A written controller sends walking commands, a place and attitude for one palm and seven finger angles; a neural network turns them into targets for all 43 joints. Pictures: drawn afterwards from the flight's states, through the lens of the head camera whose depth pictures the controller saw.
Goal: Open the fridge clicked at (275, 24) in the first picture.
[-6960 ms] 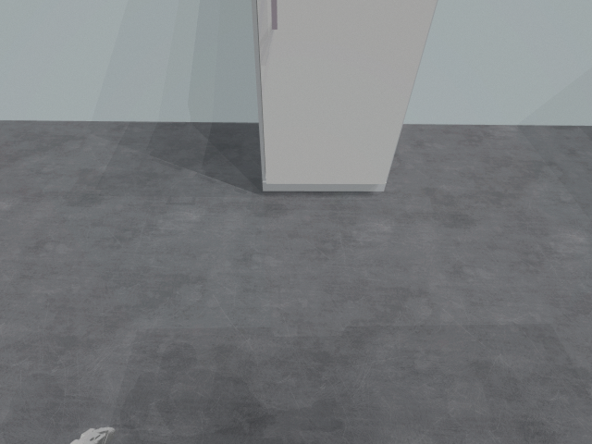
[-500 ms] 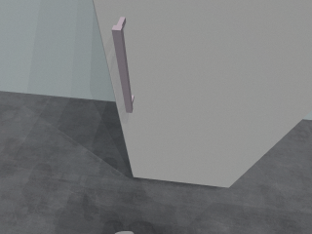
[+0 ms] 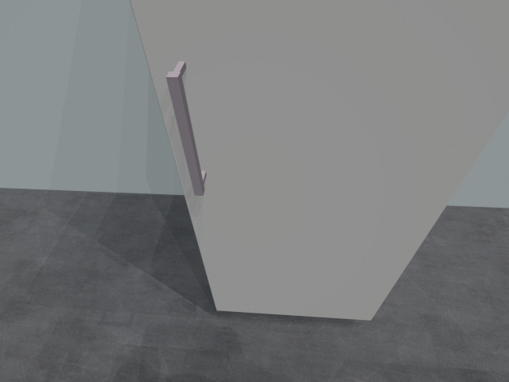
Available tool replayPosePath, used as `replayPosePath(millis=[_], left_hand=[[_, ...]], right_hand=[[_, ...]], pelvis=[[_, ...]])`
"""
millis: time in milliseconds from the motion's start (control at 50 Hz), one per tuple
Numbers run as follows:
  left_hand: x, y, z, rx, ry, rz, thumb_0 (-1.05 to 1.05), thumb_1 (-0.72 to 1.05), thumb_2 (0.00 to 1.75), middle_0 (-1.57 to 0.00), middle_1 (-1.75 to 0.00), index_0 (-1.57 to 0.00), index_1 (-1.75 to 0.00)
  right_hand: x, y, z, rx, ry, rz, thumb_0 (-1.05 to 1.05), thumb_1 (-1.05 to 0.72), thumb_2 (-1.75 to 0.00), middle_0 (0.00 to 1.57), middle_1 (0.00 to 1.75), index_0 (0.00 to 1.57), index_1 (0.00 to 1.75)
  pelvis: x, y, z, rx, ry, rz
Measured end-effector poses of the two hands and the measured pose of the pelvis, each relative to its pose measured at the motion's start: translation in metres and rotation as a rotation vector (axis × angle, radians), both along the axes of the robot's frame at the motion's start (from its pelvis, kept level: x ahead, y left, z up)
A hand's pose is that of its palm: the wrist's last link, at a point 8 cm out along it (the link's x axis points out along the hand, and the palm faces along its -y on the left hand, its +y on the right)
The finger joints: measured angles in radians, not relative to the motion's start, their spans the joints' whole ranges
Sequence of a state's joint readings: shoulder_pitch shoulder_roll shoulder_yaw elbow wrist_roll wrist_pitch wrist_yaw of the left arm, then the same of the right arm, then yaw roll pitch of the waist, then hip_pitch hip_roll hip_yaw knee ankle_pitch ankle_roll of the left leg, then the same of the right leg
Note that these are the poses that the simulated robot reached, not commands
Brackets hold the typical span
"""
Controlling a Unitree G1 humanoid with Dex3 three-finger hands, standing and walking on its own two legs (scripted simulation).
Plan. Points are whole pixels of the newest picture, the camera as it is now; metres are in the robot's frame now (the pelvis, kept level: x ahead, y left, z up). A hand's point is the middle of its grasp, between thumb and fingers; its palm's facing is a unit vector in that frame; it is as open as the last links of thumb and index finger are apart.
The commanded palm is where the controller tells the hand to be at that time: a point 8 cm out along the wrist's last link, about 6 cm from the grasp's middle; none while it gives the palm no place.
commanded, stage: come to a stop and stand still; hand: left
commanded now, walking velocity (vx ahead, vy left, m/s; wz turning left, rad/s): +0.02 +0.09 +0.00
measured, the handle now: (191, 136) +0.47 +0.14 +0.15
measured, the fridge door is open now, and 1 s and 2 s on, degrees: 0 0 0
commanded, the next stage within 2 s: look again from close up in 0.74 s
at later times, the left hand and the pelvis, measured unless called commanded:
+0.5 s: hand out of the picture +0.02 +0.21 -0.19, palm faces +0.03 -0.98 -0.21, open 7.4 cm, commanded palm none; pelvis +0.01 +0.03 -0.01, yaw +1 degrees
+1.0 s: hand out of the picture -0.01 +0.22 -0.18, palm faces +0.00 -0.98 -0.21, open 7.4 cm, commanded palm none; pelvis +0.00 +0.03 +0.00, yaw +0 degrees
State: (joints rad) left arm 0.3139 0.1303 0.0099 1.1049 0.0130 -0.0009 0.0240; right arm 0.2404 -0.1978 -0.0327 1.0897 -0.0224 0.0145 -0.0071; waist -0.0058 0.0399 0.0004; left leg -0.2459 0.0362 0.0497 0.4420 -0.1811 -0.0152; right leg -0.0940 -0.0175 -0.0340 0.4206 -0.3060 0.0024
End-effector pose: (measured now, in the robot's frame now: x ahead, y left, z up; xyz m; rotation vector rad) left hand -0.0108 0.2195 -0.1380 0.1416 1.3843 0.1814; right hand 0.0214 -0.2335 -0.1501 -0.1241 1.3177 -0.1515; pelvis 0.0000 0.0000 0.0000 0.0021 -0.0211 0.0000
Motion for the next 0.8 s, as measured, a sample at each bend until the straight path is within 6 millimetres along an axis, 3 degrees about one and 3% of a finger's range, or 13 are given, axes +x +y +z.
replayPosePath(millis=[140, 240, 400, 540, 800], left_hand=[[-0.014, -0.013, -0.009, -0.041, 0.057, 0.038, 0.0, 0.9, 0.9, -0.2, -0.3, -0.2, -0.3], [-0.013, -0.013, -0.012, -0.04, 0.065, 0.017, 0.0, 0.9, 0.9, -0.21, -0.3, -0.2, -0.3], [0.012, 0.015, -0.019, -0.018, 0.004, -0.027, 0.0, 0.9, 0.9, -0.21, -0.3, -0.2, -0.3], [0.032, 0.042, -0.016, 0.015, -0.061, -0.035, 0.0, 0.91, 0.9, -0.2, -0.3, -0.2, -0.3], [0.019, 0.056, -0.012, 0.02, -0.015, -0.05, 0.0, 0.91, 0.9, -0.2, -0.3, -0.2, -0.3]], right_hand=[[-0.046, -0.001, 0.002, -0.021, 0.151, -0.002, 0.0, -0.92, -0.9, 0.2, 0.3, 0.2, 0.3], [-0.06, 0.011, 0.002, -0.005, 0.201, -0.006, 0.01, -0.91, -0.9, 0.2, 0.3, 0.2, 0.3], [-0.031, 0.045, -0.007, 0.022, 0.08, 0.006, 0.01, -0.91, -0.9, 0.2, 0.3, 0.2, 0.3], [-0.014, 0.047, -0.006, -0.007, 0.048, 0.023, 0.04, -0.95, -0.89, 0.2, 0.3, 0.2, 0.3], [0.017, 0.042, 0.007, -0.035, -0.039, 0.044, 0.01, -0.92, -0.89, 0.2, 0.3, 0.2, 0.3]], pelvis=[[0.003, -0.002, -0.001, 0.001, -0.01, 0.016], [0.004, 0.001, -0.003, -0.015, 0.001, 0.012], [0.005, 0.022, -0.012, -0.019, 0.001, 0.012], [0.006, 0.035, -0.012, -0.009, 0.001, 0.007], [0.003, 0.039, -0.006, -0.001, 0.01, -0.008]])
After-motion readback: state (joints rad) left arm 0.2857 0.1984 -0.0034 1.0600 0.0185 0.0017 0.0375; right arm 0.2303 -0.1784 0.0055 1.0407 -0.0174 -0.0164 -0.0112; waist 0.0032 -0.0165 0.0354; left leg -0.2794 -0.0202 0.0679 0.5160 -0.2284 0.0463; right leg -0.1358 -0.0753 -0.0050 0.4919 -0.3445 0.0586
